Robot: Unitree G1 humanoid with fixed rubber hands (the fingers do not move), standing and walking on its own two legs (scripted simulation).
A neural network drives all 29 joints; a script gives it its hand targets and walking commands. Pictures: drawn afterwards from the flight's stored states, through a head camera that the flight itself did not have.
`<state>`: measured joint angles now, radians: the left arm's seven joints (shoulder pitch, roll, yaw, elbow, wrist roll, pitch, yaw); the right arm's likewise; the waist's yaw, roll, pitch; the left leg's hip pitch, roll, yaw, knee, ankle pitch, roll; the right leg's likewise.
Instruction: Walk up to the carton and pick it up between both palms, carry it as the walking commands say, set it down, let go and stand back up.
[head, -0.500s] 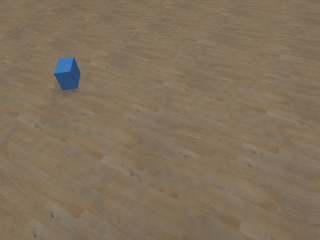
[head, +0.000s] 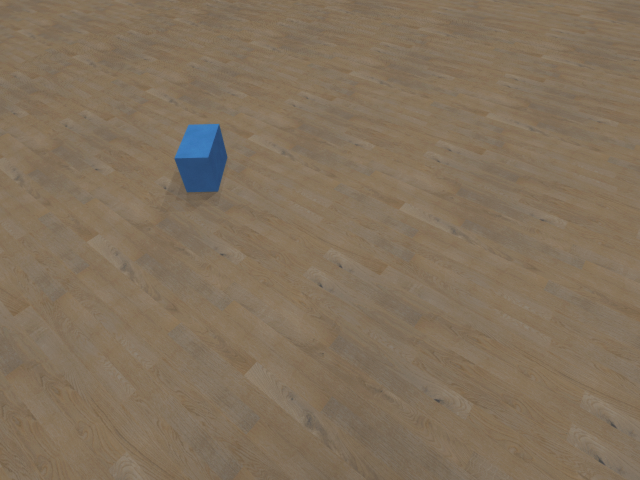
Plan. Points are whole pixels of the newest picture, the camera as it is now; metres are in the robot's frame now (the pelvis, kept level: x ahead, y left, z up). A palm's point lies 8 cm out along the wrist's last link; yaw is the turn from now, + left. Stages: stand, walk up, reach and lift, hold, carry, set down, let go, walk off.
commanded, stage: walk up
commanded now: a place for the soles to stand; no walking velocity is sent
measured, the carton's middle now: (203, 157) +1.68 +0.68 -0.67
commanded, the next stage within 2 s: none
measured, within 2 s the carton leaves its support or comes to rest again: neither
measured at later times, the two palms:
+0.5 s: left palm (75, 423) +0.24 +0.40 -0.11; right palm (467, 291) +0.46 -0.21 -0.09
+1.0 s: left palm (92, 299) +0.45 +0.45 -0.10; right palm (417, 216) +0.66 -0.15 -0.10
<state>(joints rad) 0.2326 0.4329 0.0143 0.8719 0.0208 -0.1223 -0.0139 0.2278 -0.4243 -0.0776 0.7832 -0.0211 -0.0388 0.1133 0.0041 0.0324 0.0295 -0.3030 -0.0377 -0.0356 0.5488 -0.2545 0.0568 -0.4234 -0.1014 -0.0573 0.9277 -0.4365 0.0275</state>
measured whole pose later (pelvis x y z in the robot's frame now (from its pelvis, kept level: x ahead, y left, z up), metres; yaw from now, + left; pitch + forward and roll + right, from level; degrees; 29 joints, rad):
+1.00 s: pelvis +0.47 +0.13 -0.01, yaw +11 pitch +1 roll -2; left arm 0.36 0.42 0.01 0.87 0.02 -0.14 0.00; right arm 0.18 -0.43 -0.08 0.78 -0.02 -0.03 0.09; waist 0.01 0.06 -0.01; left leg -0.54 0.00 -0.04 0.97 -0.41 0.05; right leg -0.32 -0.09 -0.08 0.62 -0.31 -0.01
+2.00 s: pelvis +0.82 +0.35 -0.01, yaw +13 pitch +0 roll -3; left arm 0.36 0.42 0.01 0.87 0.02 -0.10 0.00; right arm 0.19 -0.42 -0.08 0.78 -0.02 -0.06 0.09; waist 0.00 0.04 -0.01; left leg -0.46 0.04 -0.03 0.66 -0.20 0.03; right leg -0.34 -0.09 0.00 0.88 -0.41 -0.03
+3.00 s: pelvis +1.09 +0.51 +0.00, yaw +12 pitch -1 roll -2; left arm 0.29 0.42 0.01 0.87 0.02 -0.08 0.00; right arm 0.35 -0.42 -0.08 0.78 -0.02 -0.03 0.07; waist 0.01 0.03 0.06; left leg -0.18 -0.02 0.01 0.51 -0.31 0.07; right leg -0.39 -0.04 -0.08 0.71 -0.31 -0.03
